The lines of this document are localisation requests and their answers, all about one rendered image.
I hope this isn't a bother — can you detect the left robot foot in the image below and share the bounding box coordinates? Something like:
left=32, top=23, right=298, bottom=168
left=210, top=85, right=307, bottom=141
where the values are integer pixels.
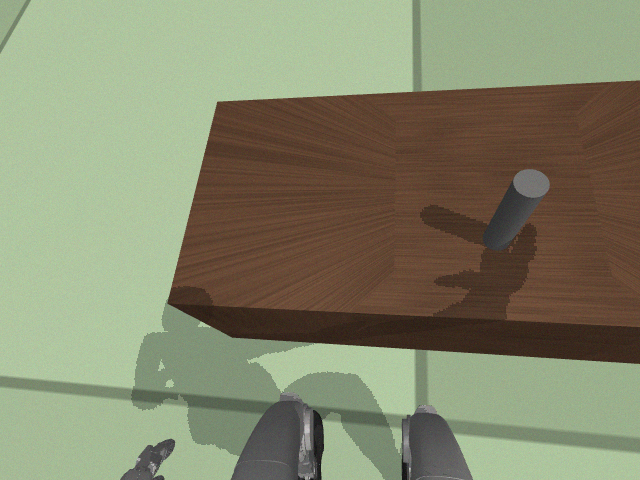
left=298, top=410, right=324, bottom=480

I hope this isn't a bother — can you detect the can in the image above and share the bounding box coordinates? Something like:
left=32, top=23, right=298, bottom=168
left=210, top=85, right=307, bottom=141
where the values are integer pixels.
left=483, top=169, right=550, bottom=251

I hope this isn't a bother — can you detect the left robot hand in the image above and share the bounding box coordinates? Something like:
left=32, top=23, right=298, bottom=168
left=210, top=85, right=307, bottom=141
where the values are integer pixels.
left=120, top=439, right=175, bottom=480

